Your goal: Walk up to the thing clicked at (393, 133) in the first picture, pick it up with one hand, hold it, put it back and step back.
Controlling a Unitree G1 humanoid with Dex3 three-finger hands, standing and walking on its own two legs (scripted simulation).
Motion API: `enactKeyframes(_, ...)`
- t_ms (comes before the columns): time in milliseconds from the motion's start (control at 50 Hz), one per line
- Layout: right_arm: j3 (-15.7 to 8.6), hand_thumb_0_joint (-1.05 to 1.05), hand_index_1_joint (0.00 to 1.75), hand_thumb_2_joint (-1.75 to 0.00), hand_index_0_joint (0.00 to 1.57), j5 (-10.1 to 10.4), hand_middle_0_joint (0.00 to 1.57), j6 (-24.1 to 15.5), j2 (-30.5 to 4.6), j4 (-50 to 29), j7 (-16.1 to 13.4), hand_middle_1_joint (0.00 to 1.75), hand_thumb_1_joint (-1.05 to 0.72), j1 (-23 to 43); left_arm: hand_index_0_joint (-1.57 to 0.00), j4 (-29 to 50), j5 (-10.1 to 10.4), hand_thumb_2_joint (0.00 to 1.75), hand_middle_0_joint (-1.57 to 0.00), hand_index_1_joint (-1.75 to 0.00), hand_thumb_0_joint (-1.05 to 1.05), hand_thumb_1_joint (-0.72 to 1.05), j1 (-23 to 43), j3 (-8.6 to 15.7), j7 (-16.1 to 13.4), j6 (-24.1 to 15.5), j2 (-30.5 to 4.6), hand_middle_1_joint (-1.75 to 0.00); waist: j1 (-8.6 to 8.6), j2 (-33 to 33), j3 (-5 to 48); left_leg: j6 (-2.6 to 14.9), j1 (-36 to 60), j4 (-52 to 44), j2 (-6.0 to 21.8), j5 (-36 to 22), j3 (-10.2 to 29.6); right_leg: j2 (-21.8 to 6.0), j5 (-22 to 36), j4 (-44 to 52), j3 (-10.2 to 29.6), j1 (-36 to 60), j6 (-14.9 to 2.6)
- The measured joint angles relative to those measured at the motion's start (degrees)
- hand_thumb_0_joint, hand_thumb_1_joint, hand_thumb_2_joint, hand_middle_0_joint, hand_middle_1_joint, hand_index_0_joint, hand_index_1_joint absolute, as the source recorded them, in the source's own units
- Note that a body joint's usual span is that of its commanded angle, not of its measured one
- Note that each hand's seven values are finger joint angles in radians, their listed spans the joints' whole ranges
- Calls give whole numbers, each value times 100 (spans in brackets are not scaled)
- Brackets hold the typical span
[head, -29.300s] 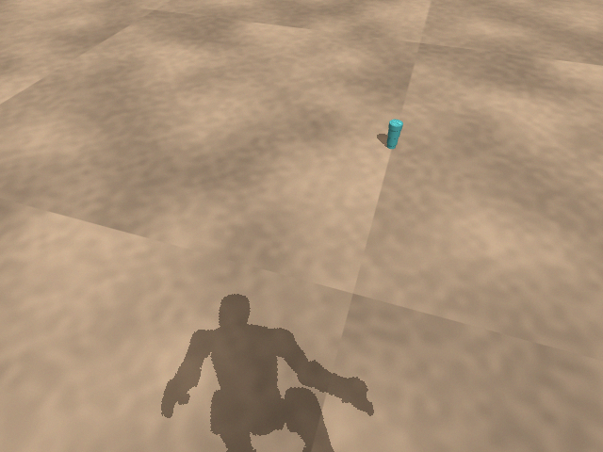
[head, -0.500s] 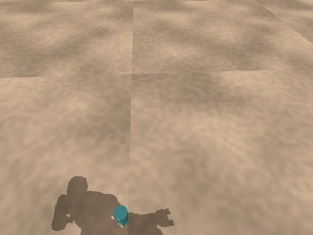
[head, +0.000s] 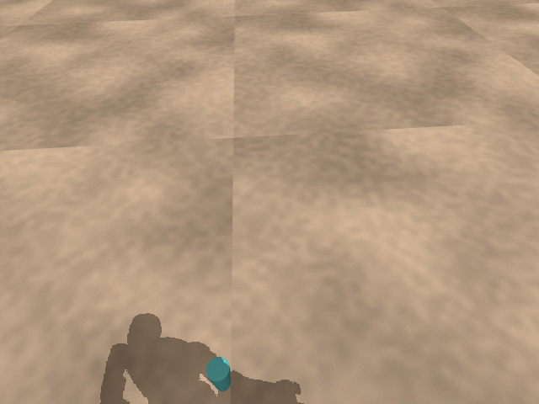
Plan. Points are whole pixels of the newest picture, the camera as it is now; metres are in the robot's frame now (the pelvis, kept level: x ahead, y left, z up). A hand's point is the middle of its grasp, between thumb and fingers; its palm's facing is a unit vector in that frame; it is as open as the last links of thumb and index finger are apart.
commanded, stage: stand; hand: left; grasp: from the side
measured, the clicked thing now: (220, 376) +0.39 +0.19 -0.70
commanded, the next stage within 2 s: step back in 1.42 s
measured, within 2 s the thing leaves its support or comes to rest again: neither
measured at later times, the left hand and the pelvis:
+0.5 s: hand out of the picture +0.07 +0.24 -0.16, palm faces -0.04 -0.94 -0.34, open 7.4 cm; pelvis +0.01 +0.00 +0.00, yaw -1 degrees
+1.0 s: hand out of the picture +0.11 +0.24 -0.15, palm faces -0.04 -0.94 -0.34, open 7.4 cm; pelvis +0.03 +0.00 +0.01, yaw -1 degrees
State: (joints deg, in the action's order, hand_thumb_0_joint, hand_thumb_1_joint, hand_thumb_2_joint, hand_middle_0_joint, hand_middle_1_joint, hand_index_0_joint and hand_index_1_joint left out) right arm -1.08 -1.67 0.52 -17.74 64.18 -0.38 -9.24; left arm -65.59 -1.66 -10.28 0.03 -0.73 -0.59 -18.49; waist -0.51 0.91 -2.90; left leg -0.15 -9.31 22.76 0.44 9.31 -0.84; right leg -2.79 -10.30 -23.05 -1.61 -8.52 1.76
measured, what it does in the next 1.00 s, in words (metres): stands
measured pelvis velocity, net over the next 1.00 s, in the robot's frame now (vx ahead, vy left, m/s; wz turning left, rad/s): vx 0.03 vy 0.00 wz -0.02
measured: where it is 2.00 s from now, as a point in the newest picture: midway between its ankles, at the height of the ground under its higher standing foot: outside the picture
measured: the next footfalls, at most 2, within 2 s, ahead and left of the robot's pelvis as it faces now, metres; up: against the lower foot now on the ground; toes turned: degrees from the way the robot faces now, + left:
left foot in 1.92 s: -0.04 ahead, +0.13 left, +0.00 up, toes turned -2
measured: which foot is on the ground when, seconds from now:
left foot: down 0.00-1.00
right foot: down 0.00-1.00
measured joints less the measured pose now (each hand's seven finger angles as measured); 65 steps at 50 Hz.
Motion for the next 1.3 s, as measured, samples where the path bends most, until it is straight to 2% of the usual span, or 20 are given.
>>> enactKeyframes(260, 9, 1, 30, -90, 20, 23, 20, -4, -119, 145, 13, 30, -91, 81, -20, -108, 22, 90, -20, -30, 1, 91, 155, -3, 23, -15, -5, -30, 45, -7, 3, -30, 14, -102, 50, -43, -22, 53, 62, 114, 21, 3, -29)
enactKeyframes(580, 58, 1, 30, -90, 20, 45, 20, -41, -105, 208, 14, 30, -91, 163, -20, -132, 49, 90, -20, -30, 1, 91, 322, 10, 47, -21, 14, -30, 91, -34, -26, -46, 143, -243, 81, -2, -75, 86, 50, 270, 70, 114, -36)
enactKeyframes(1300, 51, 1, 30, -90, 20, 57, 20, -87, -153, 192, 2, 30, -91, 360, -20, -50, 79, 90, -20, -30, 1, 91, 462, 41, 57, -11, -58, -30, 85, -84, 21, -30, 362, -458, 67, 94, -130, 74, -1, 535, 113, 337, 0)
